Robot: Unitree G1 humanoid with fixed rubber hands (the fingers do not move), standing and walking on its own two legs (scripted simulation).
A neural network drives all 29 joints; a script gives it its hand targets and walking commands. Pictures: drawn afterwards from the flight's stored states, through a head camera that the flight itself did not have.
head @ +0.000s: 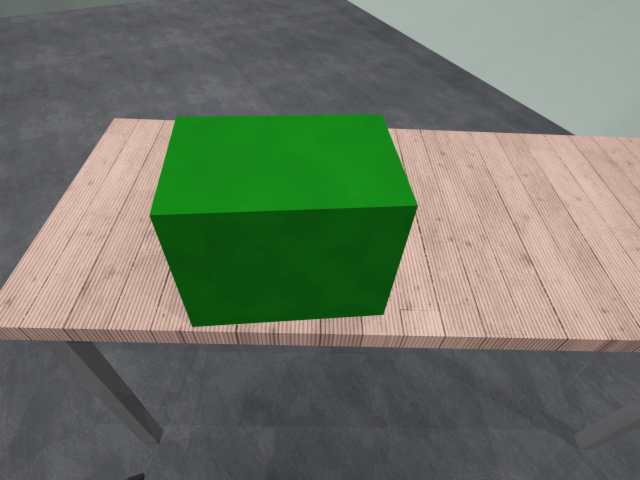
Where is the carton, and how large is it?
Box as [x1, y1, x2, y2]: [149, 114, 417, 326]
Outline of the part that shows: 381,114 176,117 149,215 192,326 383,314 417,204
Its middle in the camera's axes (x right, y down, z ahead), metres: -0.05 -0.03 +0.57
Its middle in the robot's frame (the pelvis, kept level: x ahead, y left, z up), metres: +0.46 +0.06 +0.06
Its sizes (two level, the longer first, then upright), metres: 0.289 0.194 0.230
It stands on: a table, 0.71 m high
